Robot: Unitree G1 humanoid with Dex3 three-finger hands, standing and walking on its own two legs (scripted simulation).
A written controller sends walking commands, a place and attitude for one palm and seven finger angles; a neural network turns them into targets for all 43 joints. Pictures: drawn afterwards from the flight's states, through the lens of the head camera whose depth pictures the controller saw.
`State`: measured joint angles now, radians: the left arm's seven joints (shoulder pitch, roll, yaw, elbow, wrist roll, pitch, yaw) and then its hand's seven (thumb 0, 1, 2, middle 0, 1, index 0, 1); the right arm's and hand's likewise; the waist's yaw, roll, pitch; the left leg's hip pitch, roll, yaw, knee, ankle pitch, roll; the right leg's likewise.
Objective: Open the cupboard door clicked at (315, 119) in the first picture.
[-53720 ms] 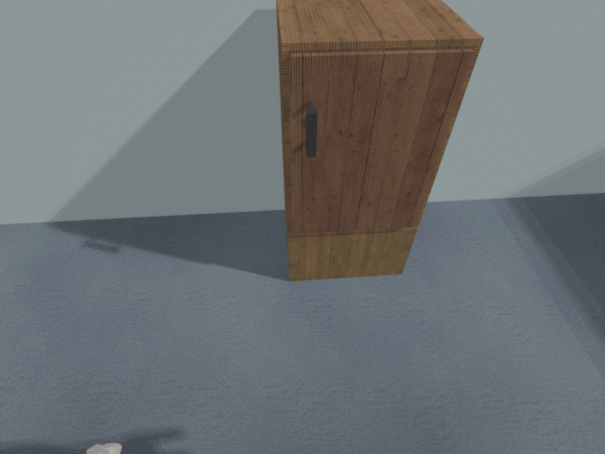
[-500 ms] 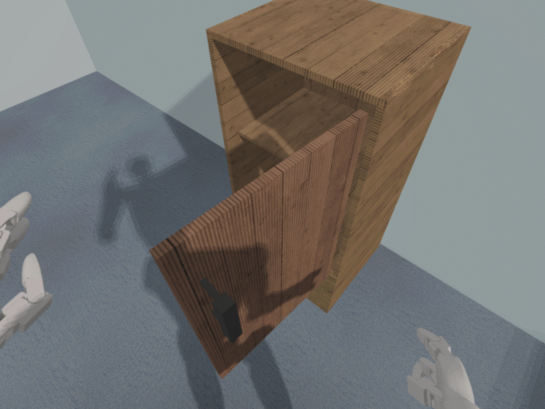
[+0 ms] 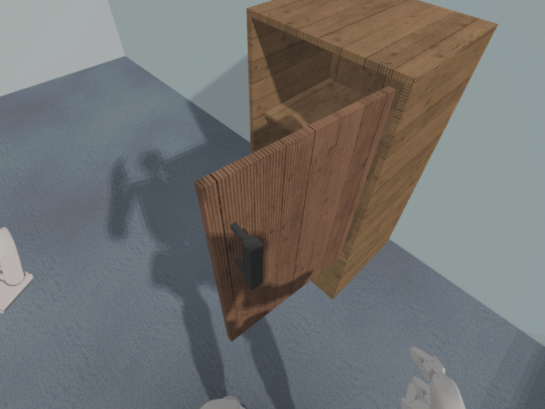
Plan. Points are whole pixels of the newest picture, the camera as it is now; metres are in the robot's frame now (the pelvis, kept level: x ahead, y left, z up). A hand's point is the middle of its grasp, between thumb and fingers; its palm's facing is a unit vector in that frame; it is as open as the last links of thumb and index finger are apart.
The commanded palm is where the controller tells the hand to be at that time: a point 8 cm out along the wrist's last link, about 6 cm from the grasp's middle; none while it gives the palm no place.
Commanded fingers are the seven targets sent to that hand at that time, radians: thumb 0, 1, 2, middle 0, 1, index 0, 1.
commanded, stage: step back with the hand held close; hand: left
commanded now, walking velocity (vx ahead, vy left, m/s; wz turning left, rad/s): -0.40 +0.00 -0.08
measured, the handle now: (245, 255) +0.36 +0.07 -0.01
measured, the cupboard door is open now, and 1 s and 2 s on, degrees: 85 85 85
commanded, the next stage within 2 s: stop stepping back and stand still in 0.40 s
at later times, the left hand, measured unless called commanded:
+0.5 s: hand out of the picture +0.12 +0.24 +0.19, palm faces +0.35 -0.84 -0.42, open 7.4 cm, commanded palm +0.07 +0.28 +0.20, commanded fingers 0.00 0.90 0.90 -0.20 -0.30 -0.20 -0.30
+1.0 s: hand out of the picture +0.04 +0.24 +0.18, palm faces +0.35 -0.83 -0.43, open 7.4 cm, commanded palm -0.01 +0.28 +0.20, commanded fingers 0.00 0.90 0.90 -0.20 -0.30 -0.20 -0.30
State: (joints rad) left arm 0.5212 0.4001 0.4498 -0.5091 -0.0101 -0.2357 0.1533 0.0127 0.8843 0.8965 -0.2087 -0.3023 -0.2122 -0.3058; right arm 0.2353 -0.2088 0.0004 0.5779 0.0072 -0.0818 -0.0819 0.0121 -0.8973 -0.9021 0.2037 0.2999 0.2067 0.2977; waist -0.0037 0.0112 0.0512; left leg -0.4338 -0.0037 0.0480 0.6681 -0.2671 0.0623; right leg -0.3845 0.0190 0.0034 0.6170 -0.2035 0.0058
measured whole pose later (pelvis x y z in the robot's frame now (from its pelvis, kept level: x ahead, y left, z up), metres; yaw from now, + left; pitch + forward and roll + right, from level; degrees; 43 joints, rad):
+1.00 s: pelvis -0.19 +0.00 +0.02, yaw -8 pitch +0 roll +1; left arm 0.55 0.39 0.42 -0.44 -0.02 -0.22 0.15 0.01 0.88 0.90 -0.21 -0.30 -0.21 -0.31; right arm 0.31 -0.23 -0.02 0.70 -0.01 -0.11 -0.09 0.01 -0.90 -0.90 0.20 0.30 0.21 0.30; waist 0.00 -0.04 -0.05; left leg -0.39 0.03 0.05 0.75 -0.34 0.02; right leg -0.25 -0.01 -0.05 0.50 -0.25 -0.05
